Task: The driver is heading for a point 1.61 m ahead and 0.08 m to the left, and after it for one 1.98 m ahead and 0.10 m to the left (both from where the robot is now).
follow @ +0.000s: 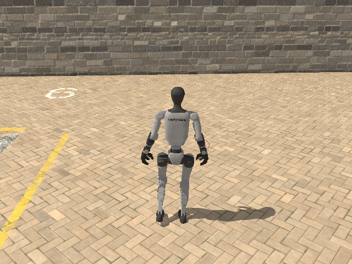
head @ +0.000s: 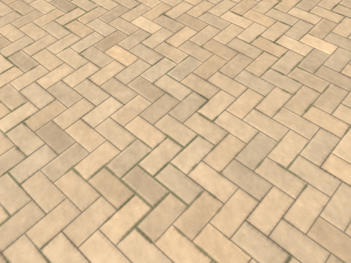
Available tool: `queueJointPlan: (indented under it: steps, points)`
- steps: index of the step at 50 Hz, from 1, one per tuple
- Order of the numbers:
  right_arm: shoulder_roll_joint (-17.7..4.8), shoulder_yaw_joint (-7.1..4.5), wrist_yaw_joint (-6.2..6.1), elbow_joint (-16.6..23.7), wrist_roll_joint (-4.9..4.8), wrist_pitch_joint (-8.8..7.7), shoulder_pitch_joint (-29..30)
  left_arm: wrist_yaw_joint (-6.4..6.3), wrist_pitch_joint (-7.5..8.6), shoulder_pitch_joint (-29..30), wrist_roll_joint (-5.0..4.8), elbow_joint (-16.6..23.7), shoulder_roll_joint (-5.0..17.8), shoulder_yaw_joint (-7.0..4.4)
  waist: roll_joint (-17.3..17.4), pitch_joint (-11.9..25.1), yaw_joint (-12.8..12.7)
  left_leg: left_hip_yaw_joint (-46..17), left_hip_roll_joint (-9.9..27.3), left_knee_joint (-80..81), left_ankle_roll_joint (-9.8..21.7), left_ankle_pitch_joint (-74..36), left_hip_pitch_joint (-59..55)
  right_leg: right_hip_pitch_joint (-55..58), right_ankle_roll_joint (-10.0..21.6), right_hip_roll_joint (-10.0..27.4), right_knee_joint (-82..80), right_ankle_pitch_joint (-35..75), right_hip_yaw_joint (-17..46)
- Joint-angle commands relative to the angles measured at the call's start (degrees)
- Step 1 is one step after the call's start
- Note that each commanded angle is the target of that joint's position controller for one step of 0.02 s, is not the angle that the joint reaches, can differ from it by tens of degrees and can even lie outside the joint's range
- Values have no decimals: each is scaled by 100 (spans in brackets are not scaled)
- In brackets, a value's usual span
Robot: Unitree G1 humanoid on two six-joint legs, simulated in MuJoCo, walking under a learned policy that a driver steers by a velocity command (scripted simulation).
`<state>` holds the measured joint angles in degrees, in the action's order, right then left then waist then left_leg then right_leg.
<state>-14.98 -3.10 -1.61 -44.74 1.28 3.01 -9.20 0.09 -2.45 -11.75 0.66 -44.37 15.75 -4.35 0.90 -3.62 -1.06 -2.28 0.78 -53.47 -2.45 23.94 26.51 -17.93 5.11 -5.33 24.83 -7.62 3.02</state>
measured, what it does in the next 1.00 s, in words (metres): steps on the spot: left foot, then right foot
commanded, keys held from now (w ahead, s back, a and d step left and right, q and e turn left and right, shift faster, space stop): e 0.18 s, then no key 0.72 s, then w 0.10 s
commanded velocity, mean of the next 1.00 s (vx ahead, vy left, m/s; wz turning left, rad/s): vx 0.01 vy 0.00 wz -0.24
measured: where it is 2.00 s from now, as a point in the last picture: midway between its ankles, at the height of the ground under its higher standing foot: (195, 256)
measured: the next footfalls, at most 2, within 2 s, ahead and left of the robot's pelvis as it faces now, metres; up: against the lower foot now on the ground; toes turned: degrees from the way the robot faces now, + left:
left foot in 0.20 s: +0.05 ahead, +0.13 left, +0.00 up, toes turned -11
right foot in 0.56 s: -0.03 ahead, -0.08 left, +0.00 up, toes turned -9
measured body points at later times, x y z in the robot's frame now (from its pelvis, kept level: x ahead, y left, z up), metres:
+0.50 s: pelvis -0.01 +0.04 +0.00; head +0.01 +0.05 +0.45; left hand +0.15 +0.27 -0.13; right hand +0.03 -0.25 -0.11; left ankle +0.01 +0.13 -0.74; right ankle -0.07 -0.08 -0.71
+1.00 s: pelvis -0.02 +0.01 +0.00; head -0.03 +0.01 +0.45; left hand +0.09 +0.25 -0.14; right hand -0.05 -0.25 -0.15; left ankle +0.01 +0.13 -0.73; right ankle -0.07 -0.07 -0.74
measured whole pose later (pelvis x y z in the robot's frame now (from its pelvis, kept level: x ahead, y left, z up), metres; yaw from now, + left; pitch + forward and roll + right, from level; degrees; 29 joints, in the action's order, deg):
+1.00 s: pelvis -0.02 +0.01 +0.00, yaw -12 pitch -2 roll +0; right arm -13.7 -1.5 -0.7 -59.5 1.5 1.1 -15.3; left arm -1.6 -0.6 -13.1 0.6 -58.7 13.5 -0.6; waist 0.6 -0.7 0.8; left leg 0.8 1.1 -27.0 0.6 18.3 10.7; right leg -5.6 3.9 -4.1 22.1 -15.1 2.8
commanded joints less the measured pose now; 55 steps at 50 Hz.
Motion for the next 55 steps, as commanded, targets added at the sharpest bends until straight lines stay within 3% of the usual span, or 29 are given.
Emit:
queueJointPlan:
  steps: [1, 6, 8, 9, 10, 11, 12, 13, 14, 15, 17, 20, 23, 25, 27, 28, 29, 30, 31, 33, 35, 38, 45, 47, 48, 50, 52, 55]
  points:
    - [-420, -86, -26, 359, -21, -32, -80, 11, 20, -129, 45, 307, 933, -246, -742, 642, -62, 3, -115, 415, -3, -48, 60, 631, 903, 1421, -860, -107, 1856]
    - [-456, -70, -67, 436, -107, -142, -244, 82, -32, 62, 72, 358, 978, -287, -852, 698, -15, 9, -364, 1381, 172, 45, -701, 393, 717, 1330, -744, -13, 2368]
    - [-427, -60, -105, 357, -129, -207, -660, 93, -60, 264, 13, 375, 951, -288, -842, 701, 221, 53, -477, 2471, 324, -343, -1429, 112, 442, 1145, -604, -70, 2454]
    - [-509, -83, -149, 305, -100, -251, -896, 69, -58, 341, -50, 400, 867, -264, -697, 664, 357, -62, -315, 3330, 417, -657, -1967, -253, 147, 898, -423, -543, 2330]
    - [-984, -172, -202, 350, -3, -280, -915, 39, -34, 170, -82, 451, 525, -175, 241, 649, 228, -1183, 863, 4115, 689, -84, -2272, -759, -218, 385, 444, -1555, 1704]
    - [-1475, -264, -176, 573, 37, -265, -320, -10, 1, 104, -75, 486, 433, -170, 1321, 378, 108, -2714, 2046, 4574, 1271, -58, -1903, -1556, -419, -667, 1730, -2208, 344]
    - [-1242, -229, -130, 565, 113, -259, -308, -21, 11, 140, 154, 421, 826, -252, 818, 300, 105, -2520, 2173, 4292, 1634, -979, -1236, -1168, -462, -215, 2861, -2322, 517]
    - [-831, -108, -97, 606, 54, -280, 5, 13, 3, -45, 120, 294, 825, -283, 462, 279, -141, -1948, 1774, 4115, 1569, -1579, -1068, -919, -447, -203, 3353, -2018, 619]
    - [-662, -61, -64, 639, 16, -292, 264, 42, -31, -262, 98, 162, 764, -271, 399, 219, -288, -1347, 1382, 3968, 1393, -2038, -1062, -853, -488, -202, 3700, -1710, 564]
    - [-634, -49, -63, 667, 4, -305, 338, 75, -63, -368, 94, 102, 722, -257, 618, 315, -299, -1014, 1146, 3864, 1293, -2328, -1308, -924, -536, -208, 3907, -1546, 499]
    - [-609, -40, -53, 597, -8, -320, 61, 107, -96, -302, 72, 72, 630, -198, 700, 386, -96, -708, 1018, 3631, 1339, -3213, -1783, -1058, -687, -201, 3782, -1593, 387]
    - [-672, -56, -47, 384, -20, -339, -404, 81, -126, 83, 16, 149, 428, -70, 725, 478, 195, -706, 1126, 3412, 1430, -3649, -2417, -969, -811, -44, 2758, -1759, 323]
    - [-808, -82, 13, 254, 14, -303, -469, 33, -144, 200, -45, 115, 329, 49, 995, 550, 315, -640, 1099, 3253, 1413, -3758, -2308, -107, -721, 91, 1456, -2060, -108]
    - [-901, -114, 56, 136, 7, -242, -513, -18, -117, 80, -93, 23, 351, 77, 1053, 532, 249, -673, 1070, 3061, 1363, -4109, -2230, 358, -607, 95, 508, -1607, -321]
    - [-848, -106, 68, 33, -42, -229, -525, -85, -11, -152, -26, -136, 383, 116, 727, 550, 63, -606, 966, 2823, 943, -3862, -1757, 1351, -449, 333, -1054, 46, -97]
    - [-667, -60, 93, 81, -54, -270, -620, -125, 80, -167, 75, -132, 668, 97, 191, 780, 168, -453, 794, 2620, 646, -3048, -1284, 1992, -315, 1016, -1128, 391, 669]
    - [-285, 54, 108, 149, -123, -304, -690, -139, 119, 225, 55, -118, 986, 65, -841, 605, 480, 28, 195, 2892, 411, -1414, -1097, 1582, 66, 1735, -807, 1693, 1336]
    - [-365, 69, 57, -25, -64, -258, -543, -106, 158, 359, 2, -154, 587, 168, -727, 568, 316, 61, 246, 3172, 346, -941, -1727, 1080, 222, 1786, -665, 1490, 1199]
    - [-480, 35, 48, -96, -43, -243, -426, -93, 192, 470, 6, -164, 470, 216, -684, 419, 291, 4, 207, 3256, 329, -1256, -1811, 987, 93, 1502, -704, 954, 1058]
    - [-615, -13, 82, -220, -39, -253, -297, -156, 224, 315, 10, -345, 522, 236, -771, 267, 170, -42, 262, 3287, 320, -1831, -1947, 890, -100, 1186, -795, 585, 892]
    - [-534, 19, 98, -409, -50, -273, -456, -191, 253, 153, -30, -552, 526, 247, -670, 271, 192, -72, 346, 3389, 312, -2003, -1999, 951, -144, 1100, -824, 555, 797]
    - [-459, 46, 76, -700, -49, -274, -521, -193, 265, 134, -29, -734, 461, 280, -364, 158, 191, -84, 364, 3474, 278, -1929, -1992, 892, -125, 1076, -882, 274, 782]
    - [-381, 89, 47, -1209, -47, -270, -563, -210, 301, 83, -31, -1140, 436, 319, -141, 79, 205, -110, 422, 3510, 270, -1898, -2062, 739, -102, 1016, -1004, -1, 759]
    - [-381, 81, 51, -1298, -18, -262, -592, -212, 264, -86, -34, -1260, 591, 259, -332, 166, 145, 170, 147, 3122, 318, -833, -1914, 749, 54, 946, -1179, -1614, 896]
    - [-395, 68, 67, -1271, 13, -250, -535, -205, 218, -213, -21, -1303, 742, 192, -553, 38, 88, 373, -57, 2727, 362, -145, -1528, 708, 232, 1031, -1307, -2719, 1143]
    - [-320, 78, 125, -1131, 98, -238, -246, -174, 164, -516, 18, -1364, 902, 93, -863, -511, -104, 608, -211, 1927, 449, 263, -497, 674, 669, 1622, -1782, -4014, 1964]
    - [-302, 78, 166, -977, 89, -313, -38, -155, 223, -705, 67, -1424, 772, 82, -905, -688, -178, 366, 56, 1090, 554, 245, 124, 804, 989, 2085, -2043, -3681, 2480]
    - [-377, 39, 251, -876, 34, -504, -27, -142, 391, -643, 58, -1441, 713, 54, -684, -452, -30, 274, 216, 1185, 622, 133, 315, 1324, 969, 1982, -1858, -2503, 2013]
